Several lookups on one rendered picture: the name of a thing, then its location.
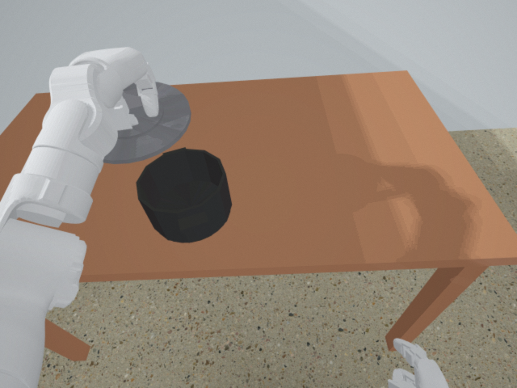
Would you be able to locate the robot left forearm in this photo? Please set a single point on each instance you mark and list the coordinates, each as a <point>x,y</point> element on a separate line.
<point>58,177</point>

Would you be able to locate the left robot upper arm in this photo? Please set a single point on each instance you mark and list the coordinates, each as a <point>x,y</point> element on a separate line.
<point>40,269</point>

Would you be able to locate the robot left hand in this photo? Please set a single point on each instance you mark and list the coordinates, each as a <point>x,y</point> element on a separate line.
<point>132,67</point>

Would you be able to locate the lid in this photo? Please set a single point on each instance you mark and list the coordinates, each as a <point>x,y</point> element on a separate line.
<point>153,135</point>

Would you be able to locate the knob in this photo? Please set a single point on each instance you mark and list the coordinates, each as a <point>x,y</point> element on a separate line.
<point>134,103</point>

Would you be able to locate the table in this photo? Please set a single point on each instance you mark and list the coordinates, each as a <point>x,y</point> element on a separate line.
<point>333,173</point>

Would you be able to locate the pot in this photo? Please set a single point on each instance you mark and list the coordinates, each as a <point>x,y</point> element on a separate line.
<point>185,194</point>

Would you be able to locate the robot right hand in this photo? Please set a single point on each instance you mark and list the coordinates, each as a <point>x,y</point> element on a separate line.
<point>427,373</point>

